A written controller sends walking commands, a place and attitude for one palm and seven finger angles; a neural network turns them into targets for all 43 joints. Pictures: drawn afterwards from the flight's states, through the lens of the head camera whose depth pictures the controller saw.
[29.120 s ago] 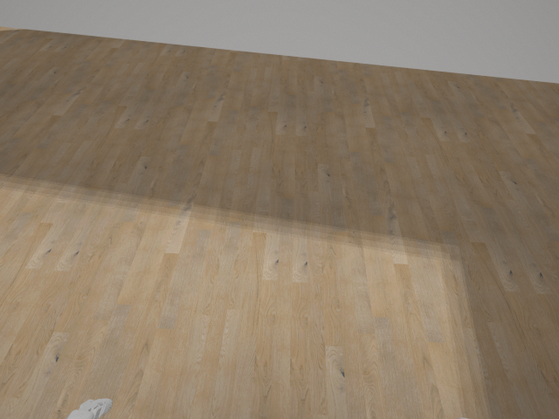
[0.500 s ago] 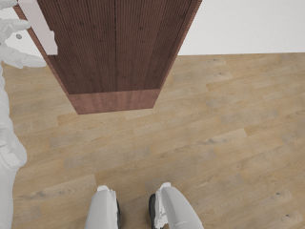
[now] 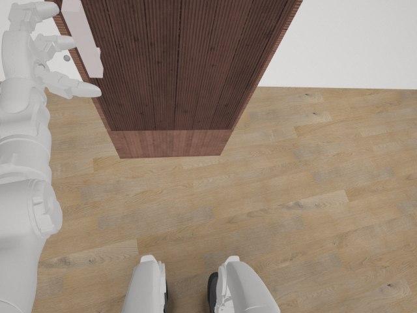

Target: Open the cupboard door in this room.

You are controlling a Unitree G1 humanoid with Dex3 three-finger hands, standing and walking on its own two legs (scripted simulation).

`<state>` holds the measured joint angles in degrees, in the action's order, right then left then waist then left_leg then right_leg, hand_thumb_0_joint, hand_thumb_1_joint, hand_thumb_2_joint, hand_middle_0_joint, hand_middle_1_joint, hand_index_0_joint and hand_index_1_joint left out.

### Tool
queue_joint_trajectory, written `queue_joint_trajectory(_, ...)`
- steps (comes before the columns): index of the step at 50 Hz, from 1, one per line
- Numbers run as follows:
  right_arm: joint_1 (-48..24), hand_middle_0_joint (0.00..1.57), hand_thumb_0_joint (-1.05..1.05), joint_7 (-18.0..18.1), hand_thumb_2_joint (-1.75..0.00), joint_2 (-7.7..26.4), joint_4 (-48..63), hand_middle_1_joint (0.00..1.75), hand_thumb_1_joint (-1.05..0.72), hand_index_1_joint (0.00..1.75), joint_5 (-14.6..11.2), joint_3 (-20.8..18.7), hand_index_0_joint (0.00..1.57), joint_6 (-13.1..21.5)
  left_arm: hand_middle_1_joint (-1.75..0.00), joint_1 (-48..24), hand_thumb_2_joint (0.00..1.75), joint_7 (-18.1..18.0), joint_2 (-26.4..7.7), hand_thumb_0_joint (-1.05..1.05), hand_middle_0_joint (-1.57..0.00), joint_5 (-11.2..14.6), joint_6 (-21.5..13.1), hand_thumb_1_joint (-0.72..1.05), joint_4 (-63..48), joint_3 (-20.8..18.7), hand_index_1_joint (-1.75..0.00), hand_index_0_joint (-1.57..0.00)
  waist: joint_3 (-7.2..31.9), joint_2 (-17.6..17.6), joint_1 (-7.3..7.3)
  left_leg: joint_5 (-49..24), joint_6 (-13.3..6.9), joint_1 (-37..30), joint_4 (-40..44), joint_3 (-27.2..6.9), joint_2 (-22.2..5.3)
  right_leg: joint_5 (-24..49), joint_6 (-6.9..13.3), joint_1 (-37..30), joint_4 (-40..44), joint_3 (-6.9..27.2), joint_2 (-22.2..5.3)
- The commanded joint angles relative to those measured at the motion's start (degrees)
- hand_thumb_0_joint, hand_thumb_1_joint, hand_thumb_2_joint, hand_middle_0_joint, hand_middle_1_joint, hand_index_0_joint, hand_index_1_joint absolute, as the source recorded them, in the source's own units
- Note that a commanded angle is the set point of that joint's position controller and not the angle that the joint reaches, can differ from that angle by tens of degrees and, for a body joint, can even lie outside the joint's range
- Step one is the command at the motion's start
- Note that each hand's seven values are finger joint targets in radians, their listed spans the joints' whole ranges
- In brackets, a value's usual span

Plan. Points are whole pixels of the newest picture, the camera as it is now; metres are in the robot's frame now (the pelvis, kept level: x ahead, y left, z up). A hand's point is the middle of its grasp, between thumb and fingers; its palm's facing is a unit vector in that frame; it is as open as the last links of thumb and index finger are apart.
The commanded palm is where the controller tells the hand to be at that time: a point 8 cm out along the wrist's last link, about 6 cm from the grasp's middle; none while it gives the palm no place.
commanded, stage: slide the fingers in behind the handle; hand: left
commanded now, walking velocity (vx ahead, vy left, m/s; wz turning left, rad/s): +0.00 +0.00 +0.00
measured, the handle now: (86, 34) +0.59 +0.20 +0.06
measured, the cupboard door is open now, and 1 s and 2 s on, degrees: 0 0 0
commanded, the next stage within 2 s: move the hooked fingers beside the handle in 0.50 s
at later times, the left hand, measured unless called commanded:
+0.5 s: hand (72, 61) +0.53 +0.21 +0.06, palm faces +0.12 -0.99 -0.02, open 15.5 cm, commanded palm +0.53 +0.19 +0.06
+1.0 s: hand (71, 61) +0.53 +0.21 +0.06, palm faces +0.11 -0.99 -0.03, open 15.5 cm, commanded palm +0.53 +0.21 +0.06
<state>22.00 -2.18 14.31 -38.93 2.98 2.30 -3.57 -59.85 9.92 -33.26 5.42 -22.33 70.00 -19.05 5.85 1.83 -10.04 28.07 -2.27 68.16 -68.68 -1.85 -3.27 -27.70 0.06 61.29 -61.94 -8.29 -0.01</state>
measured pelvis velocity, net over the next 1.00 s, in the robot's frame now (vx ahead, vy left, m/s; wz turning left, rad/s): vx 0.00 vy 0.00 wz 0.01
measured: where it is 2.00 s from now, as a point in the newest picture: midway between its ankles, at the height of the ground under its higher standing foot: outside the picture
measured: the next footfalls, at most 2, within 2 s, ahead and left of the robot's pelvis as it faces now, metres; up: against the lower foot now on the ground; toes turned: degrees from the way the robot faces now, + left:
none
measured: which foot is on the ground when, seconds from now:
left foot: down 0.00-1.00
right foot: down 0.00-1.00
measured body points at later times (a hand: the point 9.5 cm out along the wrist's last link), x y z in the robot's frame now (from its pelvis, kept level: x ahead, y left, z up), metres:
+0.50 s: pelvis +0.00 +0.00 +0.00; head +0.16 +0.04 +0.41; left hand +0.52 +0.27 +0.06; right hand -0.01 -0.27 -0.11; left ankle +0.03 +0.09 -0.64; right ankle +0.01 -0.13 -0.64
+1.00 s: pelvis +0.00 +0.00 +0.00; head +0.17 +0.04 +0.42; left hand +0.52 +0.27 +0.06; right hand -0.01 -0.27 -0.10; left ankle +0.03 +0.09 -0.64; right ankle +0.01 -0.13 -0.64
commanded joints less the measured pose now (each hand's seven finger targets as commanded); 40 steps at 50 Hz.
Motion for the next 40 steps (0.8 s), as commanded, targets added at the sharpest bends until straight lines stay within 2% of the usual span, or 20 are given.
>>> queue_joint_trajectory(1, 12.7, 0.2, 0.0, 0.7, -0.9, 12.0, -0.3, 0.3, -0.9, 0.3, 0.6, -4.1, 0.2, 0.2, -1.2, -34.5, 0.3, 3.7, 2.1, 0.0, -0.3, -2.2, -5.6, -0.5, -15.4, 8.2, -1.2, -0.3, 31.7, 16.9, -7.75, -27.1, 2.2, -43.3, 6.9, -7.9, -0.3, 13.7, 2.1, 5.4, 5.5, 2.8, 3.7)
queue_joint_trajectory(5, 12.7, 0.2, 0.0, 0.2, -0.9, 11.7, -0.4, 0.3, -0.9, 0.3, 0.7, -4.5, 0.2, 0.4, -1.2, -34.1, 0.3, 3.1, 5.1, 0.0, -0.3, -2.0, -6.2, -0.5, -17.4, 10.1, -1.2, -0.3, 33.7, 17.8, -7.29, -30.0, 2.6, -46.1, 6.9, -8.3, -0.3, 14.4, 2.2, 5.2, 5.7, 2.6, 3.8)
queue_joint_trajectory(6, 12.6, 0.2, 0.0, 0.1, -0.9, 11.6, -0.6, 0.3, -0.9, 0.3, 0.7, -4.6, 0.2, 0.4, -1.2, -34.7, 0.3, 2.9, 6.7, 0.0, -0.3, -2.1, -6.2, -0.5, -17.3, 11.3, -1.2, -0.3, 33.1, 16.7, -7.93, -28.8, 2.5, -45.6, 6.9, -8.3, -0.3, 14.3, 2.1, 5.4, 5.7, 2.5, 3.8)
queue_joint_trajectory(8, 12.5, 0.2, 0.0, 0.2, -0.9, 11.9, -0.7, 0.3, -0.9, 0.3, 0.7, -4.5, 0.2, 0.4, -1.2, -34.8, 0.3, 2.1, 5.0, 0.0, -0.3, -2.5, -6.2, -0.5, -16.5, 10.3, -1.2, -0.3, 31.7, 16.6, -7.61, -26.5, 2.5, -44.0, 7.5, -8.2, -0.1, 13.4, 2.3, 5.0, 5.8, 2.6, 3.7)
queue_joint_trajectory(14, 12.5, 0.2, 0.0, 0.3, -0.9, 12.0, -1.0, 0.3, -0.9, 0.3, 0.9, -4.3, 0.2, 0.8, -1.2, -35.9, 0.3, 1.7, 4.8, 0.0, -0.3, -2.6, -6.6, -0.5, -15.0, 10.2, -1.2, -0.3, 31.1, 15.4, -8.31, -24.4, 1.8, -42.2, 7.2, -7.7, 0.4, 13.3, 2.4, 4.4, 5.9, 2.8, 3.6)
queue_joint_trajectory(16, 12.3, 0.2, 0.0, 0.3, -0.9, 12.0, -0.9, 0.3, -0.9, 0.3, 0.8, -4.4, 0.2, 0.9, -1.2, -35.0, 0.3, 2.1, 3.6, 0.0, -0.3, -2.6, -6.9, -0.5, -15.1, 9.3, -1.2, -0.3, 32.7, 16.0, -7.48, -25.6, 1.8, -42.5, 6.9, -7.3, 0.5, 13.9, 2.4, 3.5, 5.9, 3.1, 3.6)
queue_joint_trajectory(19, 12.2, 0.2, 0.0, 0.2, -0.9, 11.8, -0.9, 0.3, -0.9, 0.3, 0.8, -4.3, 0.2, 1.0, -1.2, -35.2, 0.3, 2.7, 5.7, 0.0, -0.3, -2.1, -6.9, -0.5, -14.6, 10.7, -1.2, -0.3, 31.3, 15.5, -8.22, -25.3, 1.7, -42.4, 6.9, -7.5, 0.5, 13.7, 2.4, 4.3, 5.8, 2.8, 3.7)
queue_joint_trajectory(20, 12.3, 0.2, 0.0, 0.4, -0.9, 12.2, -1.0, 0.3, -0.9, 0.3, 0.8, -4.4, 0.2, 0.9, -1.2, -35.8, 0.3, 2.5, 3.2, 0.0, -0.3, -2.2, -7.2, -0.5, -15.8, 9.1, -1.2, -0.3, 32.4, 15.8, -7.76, -26.2, 1.8, -42.8, 6.8, -7.6, 0.3, 14.0, 2.4, 4.0, 5.6, 2.9, 3.6)
queue_joint_trajectory(21, 12.1, 0.2, 0.0, 0.3, -0.9, 11.8, -0.9, 0.3, -0.9, 0.3, 0.7, -4.3, 0.2, 1.0, -1.2, -35.5, 0.3, 2.7, 4.8, 0.0, -0.3, -2.1, -7.0, -0.5, -15.5, 10.2, -1.2, -0.3, 32.6, 16.8, -7.61, -26.6, 1.9, -43.0, 6.8, -7.4, 0.5, 14.2, 2.4, 3.9, 5.8, 3.0, 3.7)
queue_joint_trajectory(22, 12.1, 0.2, 0.0, 0.3, -0.9, 11.9, -0.9, 0.3, -0.9, 0.3, 0.7, -4.4, 0.2, 0.9, -1.2, -34.8, 0.3, 2.8, 5.2, 0.0, -0.3, -2.2, -7.0, -0.5, -14.9, 10.5, -1.2, -0.3, 32.0, 15.2, -7.83, -25.5, 1.9, -42.6, 6.9, -7.5, 0.3, 13.7, 2.4, 4.2, 5.8, 2.8, 3.7)
queue_joint_trajectory(25, 12.0, 0.2, 0.0, 0.4, -0.9, 12.0, -1.1, 0.3, -0.9, 0.3, 0.7, -4.3, 0.2, 1.0, -1.2, -35.8, 0.3, 2.7, 5.1, 0.0, -0.3, -2.1, -6.9, -0.5, -14.6, 10.6, -1.2, -0.3, 31.0, 15.8, -8.19, -24.2, 1.9, -42.3, 7.0, -7.6, 0.3, 13.0, 2.3, 5.2, 5.7, 2.9, 3.6)
queue_joint_trajectory(28, 12.3, 0.2, 0.0, 0.3, -0.9, 11.9, -1.0, 0.3, -0.9, 0.3, 0.8, -4.4, 0.2, 1.1, -1.2, -35.9, 0.3, 2.3, 4.9, 0.0, -0.3, -2.5, -7.0, -0.5, -15.2, 10.3, -1.2, -0.3, 32.3, 16.4, -7.68, -25.1, 2.0, -42.9, 7.1, -7.7, 0.5, 13.3, 2.4, 4.5, 5.6, 2.8, 3.6)
queue_joint_trajectory(30, 12.6, 0.2, 0.0, 0.2, -0.9, 11.9, -0.9, 0.3, -0.9, 0.3, 0.8, -4.7, 0.2, 1.2, -1.2, -36.0, 0.3, 2.4, 6.0, 0.0, -0.3, -2.3, -7.5, -0.5, -17.7, 11.3, -1.2, -0.3, 35.0, 17.5, -7.39, -29.1, 2.4, -46.1, 6.9, -8.5, 0.1, 14.2, 2.4, 5.0, 5.3, 2.7, 3.7)
queue_joint_trajectory(31, 12.2, 0.2, 0.0, 0.1, -0.9, 11.7, -1.2, 0.3, -0.9, 0.3, 0.8, -4.7, 0.2, 1.2, -1.2, -36.2, 0.3, 2.3, 7.9, 0.0, -0.3, -2.3, -7.1, -0.5, -16.7, 12.6, -1.2, -0.3, 33.7, 17.6, -8.07, -28.3, 2.3, -45.7, 6.8, -8.3, 0.2, 14.1, 2.3, 5.8, 5.6, 2.7, 3.7)
queue_joint_trajectory(32, 12.5, 0.2, 0.0, 0.2, -0.9, 12.0, -1.4, 0.3, -0.9, 0.3, 0.9, -4.6, 0.2, 1.0, -1.2, -35.8, 0.3, 2.0, 6.1, 0.0, -0.3, -2.4, -6.8, -0.5, -15.1, 11.2, -1.2, -0.3, 32.0, 15.4, -7.98, -26.1, 2.4, -44.0, 7.1, -8.5, 0.1, 13.4, 2.3, 5.5, 5.5, 2.4, 3.7)
queue_joint_trajectory(33, 12.3, 0.2, 0.0, 0.3, -0.9, 12.1, -1.4, 0.3, -0.9, 0.3, 0.8, -4.6, 0.2, 1.1, -1.2, -36.4, 0.3, 1.8, 5.6, 0.0, -0.3, -2.4, -6.6, -0.5, -14.5, 11.0, -1.2, -0.3, 30.8, 15.1, -8.53, -24.0, 2.0, -42.2, 7.1, -7.9, 0.4, 12.9, 2.2, 5.2, 5.9, 2.7, 3.7)
queue_joint_trajectory(34, 12.6, 0.2, 0.0, 0.5, -0.9, 12.3, -1.5, 0.3, -0.9, 0.3, 0.9, -4.4, 0.2, 1.1, -1.2, -36.8, 0.3, 1.8, 3.8, 0.0, -0.3, -2.5, -6.9, -0.5, -15.3, 9.7, -1.2, -0.3, 31.2, 15.7, -8.03, -24.5, 2.0, -42.7, 7.3, -8.1, 0.3, 13.0, 2.4, 5.1, 5.6, 2.7, 3.6)
queue_joint_trajectory(37, 12.3, 0.2, 0.0, 0.4, -0.9, 12.0, -1.4, 0.3, -0.9, 0.3, 0.8, -4.4, 0.2, 1.2, -1.2, -36.6, 0.3, 2.0, 5.9, 0.0, -0.3, -2.8, -6.7, -0.5, -14.6, 11.3, -1.2, -0.3, 31.2, 16.6, -8.23, -24.5, 2.2, -43.3, 7.3, -8.3, 0.3, 12.7, 2.4, 6.1, 5.6, 2.6, 3.6)
queue_joint_trajectory(39, 12.8, 0.2, 0.0, 0.6, -0.9, 12.4, -1.2, 0.3, -0.9, 0.3, 0.9, -4.3, 0.2, 1.2, -1.2, -36.3, 0.3, 2.0, 2.9, 0.0, -0.3, -2.5, -6.9, -0.5, -15.0, 9.1, -1.2, -0.3, 32.1, 16.3, -7.71, -26.0, 2.2, -43.6, 7.4, -8.5, 0.3, 13.1, 2.5, 5.1, 5.4, 2.6, 3.6)
queue_joint_trajectory(40, 12.7, 0.2, 0.0, 0.5, -0.9, 12.2, -1.1, 0.3, -0.9, 0.3, 0.8, -4.3, 0.2, 1.2, -1.2, -36.0, 0.3, 2.2, 3.3, 0.0, -0.3, -2.4, -7.0, -0.5, -15.5, 9.3, -1.2, -0.3, 33.6, 16.6, -7.44, -27.4, 2.1, -44.3, 7.1, -8.2, 0.4, 13.8, 2.4, 4.5, 5.6, 2.8, 3.7)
